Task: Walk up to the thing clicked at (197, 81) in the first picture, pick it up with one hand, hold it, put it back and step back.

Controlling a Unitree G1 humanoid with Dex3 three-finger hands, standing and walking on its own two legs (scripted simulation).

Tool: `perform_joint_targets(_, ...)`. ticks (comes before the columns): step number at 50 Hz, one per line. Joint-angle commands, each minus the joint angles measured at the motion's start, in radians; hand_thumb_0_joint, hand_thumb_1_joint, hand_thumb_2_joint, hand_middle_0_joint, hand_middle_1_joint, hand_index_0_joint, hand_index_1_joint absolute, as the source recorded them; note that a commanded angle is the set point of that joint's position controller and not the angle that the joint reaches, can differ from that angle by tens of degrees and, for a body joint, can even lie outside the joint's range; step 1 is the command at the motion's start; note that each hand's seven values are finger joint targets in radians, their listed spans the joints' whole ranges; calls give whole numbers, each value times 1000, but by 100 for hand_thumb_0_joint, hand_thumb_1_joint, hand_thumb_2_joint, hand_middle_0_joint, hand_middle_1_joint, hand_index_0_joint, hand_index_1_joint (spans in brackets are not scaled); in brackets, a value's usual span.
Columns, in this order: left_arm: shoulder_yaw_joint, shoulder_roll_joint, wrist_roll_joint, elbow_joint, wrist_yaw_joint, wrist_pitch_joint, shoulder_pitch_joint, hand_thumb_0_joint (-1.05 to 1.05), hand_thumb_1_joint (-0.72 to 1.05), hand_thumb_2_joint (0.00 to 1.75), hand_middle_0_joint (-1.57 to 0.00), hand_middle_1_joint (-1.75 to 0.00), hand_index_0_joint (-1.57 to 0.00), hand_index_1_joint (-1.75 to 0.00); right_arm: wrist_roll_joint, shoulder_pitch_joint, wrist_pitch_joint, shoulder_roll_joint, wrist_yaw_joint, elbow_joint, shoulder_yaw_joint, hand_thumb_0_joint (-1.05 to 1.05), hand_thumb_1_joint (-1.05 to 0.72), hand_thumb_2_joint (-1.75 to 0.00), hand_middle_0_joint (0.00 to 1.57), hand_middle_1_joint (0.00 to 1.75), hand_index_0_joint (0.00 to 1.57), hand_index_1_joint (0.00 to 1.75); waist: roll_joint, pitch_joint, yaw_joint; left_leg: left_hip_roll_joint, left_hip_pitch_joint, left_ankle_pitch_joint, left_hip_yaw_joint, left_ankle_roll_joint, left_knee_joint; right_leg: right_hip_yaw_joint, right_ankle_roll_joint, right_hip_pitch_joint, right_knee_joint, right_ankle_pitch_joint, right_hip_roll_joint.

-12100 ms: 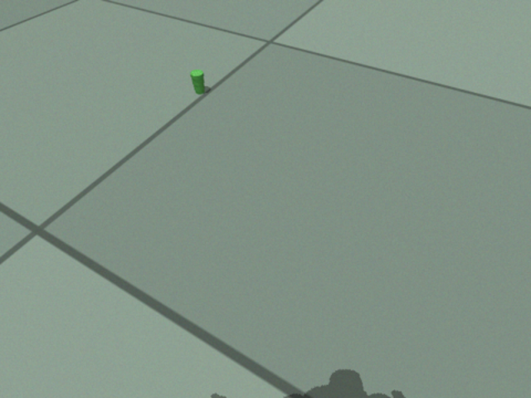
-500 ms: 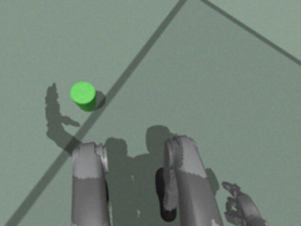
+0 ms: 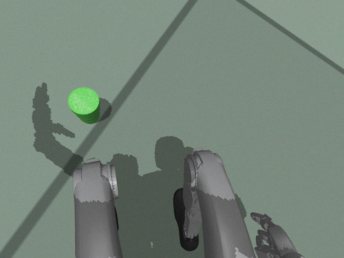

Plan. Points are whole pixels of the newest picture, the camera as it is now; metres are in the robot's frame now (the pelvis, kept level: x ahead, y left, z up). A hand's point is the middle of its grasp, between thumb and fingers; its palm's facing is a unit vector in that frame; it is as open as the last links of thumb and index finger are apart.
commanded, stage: approach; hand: left
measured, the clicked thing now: (87, 108) +0.52 +0.20 -0.31
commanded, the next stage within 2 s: close in in 0.58 s
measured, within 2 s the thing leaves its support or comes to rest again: neither
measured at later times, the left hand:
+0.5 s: hand (21, 101) +0.47 +0.32 -0.15, palm faces +0.11 -0.99 +0.01, open 17.7 cm
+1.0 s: hand (67, 113) +0.48 +0.25 -0.25, palm faces +0.16 -0.99 +0.02, open 17.6 cm
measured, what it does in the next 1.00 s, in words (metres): lowers itself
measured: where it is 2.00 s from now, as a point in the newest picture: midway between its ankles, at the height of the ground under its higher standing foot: (149, 237)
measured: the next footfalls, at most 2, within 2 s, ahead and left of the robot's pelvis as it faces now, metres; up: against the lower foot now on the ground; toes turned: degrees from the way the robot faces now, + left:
none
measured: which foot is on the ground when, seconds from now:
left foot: down 0.00-1.00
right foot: down 0.00-1.00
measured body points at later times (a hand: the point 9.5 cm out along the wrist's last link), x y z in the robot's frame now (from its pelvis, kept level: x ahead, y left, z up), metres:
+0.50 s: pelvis -0.01 +0.00 -0.06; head +0.24 +0.12 +0.30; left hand +0.46 +0.38 -0.14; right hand +0.10 -0.27 -0.12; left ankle +0.08 +0.13 -0.35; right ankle +0.10 -0.13 -0.35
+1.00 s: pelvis -0.02 +0.02 -0.09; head +0.25 +0.16 +0.24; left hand +0.47 +0.30 -0.25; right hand +0.10 -0.25 -0.12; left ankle +0.08 +0.13 -0.35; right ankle +0.10 -0.13 -0.34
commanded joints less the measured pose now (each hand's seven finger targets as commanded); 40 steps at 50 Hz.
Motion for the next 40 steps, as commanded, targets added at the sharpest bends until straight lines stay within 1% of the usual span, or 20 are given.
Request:
perform_joint_targets(1, 70, 410, -39, -223, 3, -61, -259, 0, -61, 0, -7, -7, -7, -6, 10, 164, -13, -255, -17, -27, -92, 0, -89, -89, 20, 30, 20, 30, 343, -635, 41, 4, 561, 211, 62, 30, -296, -59, -83, 243, -192, 177, 17)
perform_joint_targets(6, 3, 247, -68, -50, 8, -107, -240, 0, -59, 1, -5, -10, -6, -8, -3, 138, -20, -249, -9, -34, -60, 0, -89, -89, 20, 30, 20, 30, 229, -466, -33, 8, 434, 171, 46, 39, -234, -75, -74, 191, -178, 160, 25)
perform_joint_targets(7, 26, 278, -68, -44, 18, -123, -252, 0, -61, 1, -5, -10, -7, -8, -9, 138, -21, -254, -5, -43, -56, 0, -90, -89, 20, 30, 20, 30, 216, -470, -32, 8, 416, 169, 51, 41, -216, -75, -71, 204, -175, 160, 27)
perform_joint_targets(8, 8, 281, -57, -11, 27, -137, -261, 0, -61, 1, -5, -10, -6, -9, -13, 130, -20, -253, -2, -55, -48, 0, -90, -89, 20, 30, 20, 30, 205, -462, -44, 7, 384, 139, 54, 43, -206, -75, -68, 217, -175, 136, 28)
perform_joint_targets(9, 45, 333, -53, -26, 45, -154, -270, 0, -61, 3, -4, -11, -6, -9, -18, 110, -19, -265, 0, -83, -46, 0, -89, -89, 20, 30, 20, 30, 202, -480, -27, 8, 379, 147, 56, 44, -197, -75, -67, 232, -167, 147, 30)
perform_joint_targets(13, -7, 281, -23, 57, 83, -204, -271, 0, -61, 5, -4, -12, -5, -10, -44, 96, -2, -270, 12, -100, -23, 0, -89, -89, 20, 30, 20, 30, 212, -474, -56, 14, 374, 104, 52, 40, -173, -92, -64, 223, -148, 115, 38)
perform_joint_targets(15, -7, 315, -8, 39, 98, -238, -294, 0, -60, 5, -4, -12, -6, -10, -61, 91, 8, -285, 18, -102, -11, 0, -89, -89, 20, 30, 20, 30, 272, -490, -63, 17, 400, 114, 40, 31, -161, -103, -64, 218, -120, 127, 40)
perform_joint_targets(16, -31, 294, -5, 43, 102, -259, -302, 0, -61, 5, -4, -12, -6, -10, -68, 78, 15, -282, 22, -106, 1, 0, -89, -89, 20, 30, 20, 30, 282, -475, -71, 20, 400, 108, 37, 28, -153, -109, -63, 204, -109, 121, 40)
perform_joint_targets(17, 4, 354, -3, 11, 111, -284, -313, 0, -61, 5, -4, -12, -6, -10, -75, 62, 19, -295, 24, -114, 6, 0, -89, -89, 20, 30, 20, 30, 308, -492, -60, 23, 417, 120, 34, 25, -142, -111, -64, 209, -93, 131, 43)
perform_joint_targets(19, 16, 392, -2, -10, 127, -332, -339, 0, -61, 5, -4, -12, -6, -11, -91, 52, 32, -300, 29, -105, 31, 0, -89, -89, 20, 30, 20, 30, 345, -505, -72, 26, 426, 137, 33, 20, -119, -114, -61, 231, -76, 147, 45)
perform_joint_targets(22, 1, 374, -6, 37, 151, -386, -320, 0, -61, 7, -5, -13, -6, -12, -117, 14, 50, -306, 34, -90, 68, 0, -89, -89, 20, 30, 20, 30, 356, -466, -87, 31, 407, 114, 26, 17, -86, -122, -58, 235, -60, 135, 53)
perform_joint_targets(24, 5, 394, -1, 73, 173, -416, -294, 0, -61, 8, -5, -13, -6, -12, -131, -20, 61, -322, 36, -100, 90, 0, -90, -90, 20, 30, 20, 30, 377, -447, -90, 33, 415, 111, 16, 12, -80, -133, -58, 228, -42, 135, 54)
perform_joint_targets(26, 34, 453, 5, 28, 195, -455, -319, 0, -61, 8, -4, -14, -6, -12, -150, -32, 75, -339, 35, -94, 106, 0, -90, -90, 20, 30, 20, 30, 455, -466, -92, 41, 478, 168, 0, 1, -65, -145, -61, 216, -12, 182, 55)
perform_joint_targets(27, 48, 474, 13, 49, 207, -467, -306, 0, -61, 8, -5, -14, -6, -13, -158, -46, 80, -348, 35, -114, 119, 0, -90, -90, 20, 30, 20, 30, 459, -469, -108, 43, 483, 214, -9, -2, -54, -153, -61, 238, 4, 217, 57)
perform_joint_targets(31, -12, 355, 10, 200, 229, -510, -218, 0, -61, 9, -4, -14, -5, -13, -188, -96, 97, -365, 40, -136, 158, 0, -91, -90, 20, 30, 20, 30, 405, -376, -163, 53, 457, 244, -42, -4, -21, -188, -56, 233, 19, 250, 67)
perform_joint_targets(32, -52, 312, 6, 215, 229, -521, -234, 0, -61, 9, -4, -14, -5, -12, -193, -111, 99, -365, 40, -144, 172, 0, -91, -90, 20, 30, 20, 30, 395, -350, -184, 55, 449, 247, -50, -4, -14, -196, -54, 235, 19, 256, 68)
perform_joint_targets(33, -55, 307, 1, 240, 235, -529, -220, 0, -61, 7, -4, -13, -6, -12, -199, -118, 102, -370, 41, -150, 180, 0, -91, -90, 20, 30, 20, 30, 362, -344, -190, 56, 441, 242, -57, 0, -1, -205, -49, 239, 14, 257, 74)
perform_joint_targets(34, -80, 294, 0, 260, 241, -539, -226, 0, -61, 7, -4, -13, -6, -12, -203, -132, 105, -371, 42, -156, 193, 0, -91, -90, 20, 30, 20, 30, 349, -313, -208, 58, 415, 226, -63, 0, 3, -212, -48, 239, 19, 250, 76)
perform_joint_targets(37, -70, 334, -6, 283, 276, -579, -200, 0, -61, 7, -4, -14, -7, -11, -220, -153, 118, -387, 44, -157, 219, 0, -90, -90, 20, 30, 20, 30, 339, -307, -203, 61, 410, 223, -73, 1, 23, -224, -42, 272, 24, 258, 85)
perform_joint_targets(40, -86, 304, -15, 277, 326, -628, -217, 0, -61, 7, -4, -14, -7, -10, -237, -196, 128, -394, 48, -167, 246, 0, -90, -90, 20, 30, 20, 30, 357, -269, -219, 63, 396, 171, -89, -2, 27, -239, -40, 262, 31, 230, 91)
